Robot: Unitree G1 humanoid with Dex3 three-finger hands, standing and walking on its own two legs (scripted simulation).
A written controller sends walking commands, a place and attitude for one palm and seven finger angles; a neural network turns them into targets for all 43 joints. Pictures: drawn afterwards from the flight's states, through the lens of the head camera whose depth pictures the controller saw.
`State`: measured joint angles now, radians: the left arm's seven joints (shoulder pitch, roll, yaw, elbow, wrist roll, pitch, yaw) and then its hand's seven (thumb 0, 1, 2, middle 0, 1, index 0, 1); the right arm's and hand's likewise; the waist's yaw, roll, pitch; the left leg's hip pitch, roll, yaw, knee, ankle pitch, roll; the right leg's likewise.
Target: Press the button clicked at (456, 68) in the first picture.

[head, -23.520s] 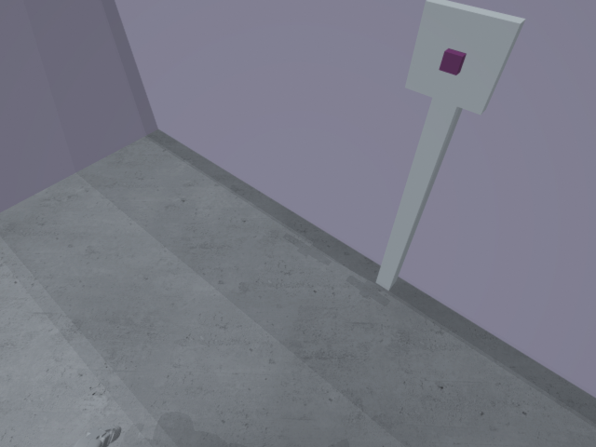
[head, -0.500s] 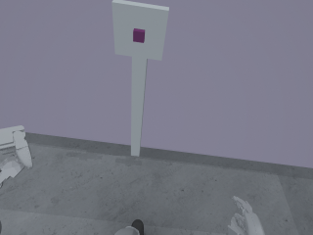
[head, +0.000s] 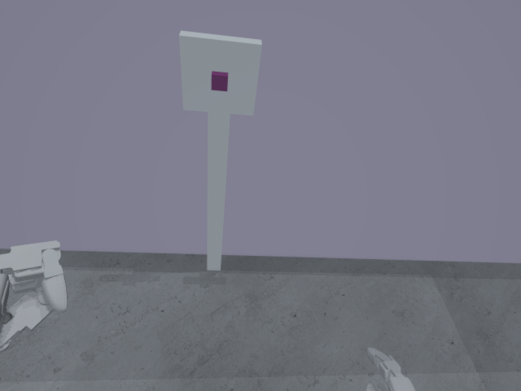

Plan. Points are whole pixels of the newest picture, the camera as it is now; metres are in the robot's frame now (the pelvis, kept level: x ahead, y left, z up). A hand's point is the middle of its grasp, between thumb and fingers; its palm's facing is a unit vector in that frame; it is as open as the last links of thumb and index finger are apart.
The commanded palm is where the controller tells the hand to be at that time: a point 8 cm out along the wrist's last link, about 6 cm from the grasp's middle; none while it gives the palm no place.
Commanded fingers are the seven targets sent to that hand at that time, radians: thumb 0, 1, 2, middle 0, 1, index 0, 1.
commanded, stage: stop stepping back and stand still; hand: left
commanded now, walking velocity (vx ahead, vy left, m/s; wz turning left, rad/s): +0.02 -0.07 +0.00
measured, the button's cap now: (219, 80) +0.75 +0.14 +0.12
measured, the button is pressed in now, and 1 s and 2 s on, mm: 0 0 0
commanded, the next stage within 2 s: let the arm hang, fingers relaxed in 0.46 s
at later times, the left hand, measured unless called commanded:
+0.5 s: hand (11, 312) +0.16 +0.27 +0.16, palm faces +0.37 -0.81 -0.46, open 3.1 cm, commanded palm +0.10 +0.30 +0.16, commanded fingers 0.00 0.90 0.90 -1.30 -1.50 -1.30 -1.50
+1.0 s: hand out of the picture -0.11 +0.17 -0.19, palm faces +0.09 -0.97 -0.22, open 4.2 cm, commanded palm none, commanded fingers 0.00 0.90 0.90 -0.46 -0.58 -0.46 -0.58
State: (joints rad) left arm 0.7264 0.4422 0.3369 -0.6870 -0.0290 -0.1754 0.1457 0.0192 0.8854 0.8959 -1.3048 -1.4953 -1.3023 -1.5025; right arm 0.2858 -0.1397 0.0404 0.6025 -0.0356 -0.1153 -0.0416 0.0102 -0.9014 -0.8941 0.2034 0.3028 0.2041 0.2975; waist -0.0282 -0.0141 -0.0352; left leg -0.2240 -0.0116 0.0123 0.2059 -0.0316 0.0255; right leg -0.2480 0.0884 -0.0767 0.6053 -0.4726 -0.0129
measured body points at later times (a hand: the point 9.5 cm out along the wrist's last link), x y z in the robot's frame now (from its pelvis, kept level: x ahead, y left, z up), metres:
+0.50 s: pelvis -0.02 +0.02 -0.01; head -0.03 +0.04 +0.44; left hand +0.13 +0.31 +0.18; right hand +0.12 -0.19 -0.09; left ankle +0.04 +0.07 -0.76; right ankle -0.06 -0.09 -0.74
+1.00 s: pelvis -0.03 -0.02 -0.02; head -0.01 -0.01 +0.43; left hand -0.12 +0.22 -0.17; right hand -0.03 -0.29 -0.16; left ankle +0.04 +0.08 -0.76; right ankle -0.06 -0.09 -0.76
